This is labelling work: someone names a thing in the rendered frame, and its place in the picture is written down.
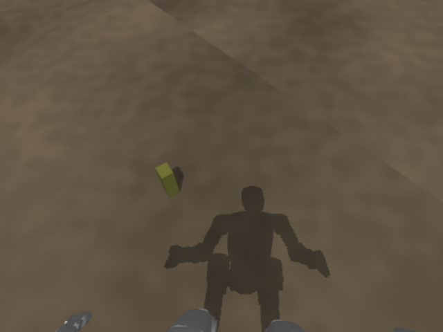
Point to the left robot hand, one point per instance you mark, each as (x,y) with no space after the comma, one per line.
(75,322)

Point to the carton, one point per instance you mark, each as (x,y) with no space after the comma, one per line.
(168,180)

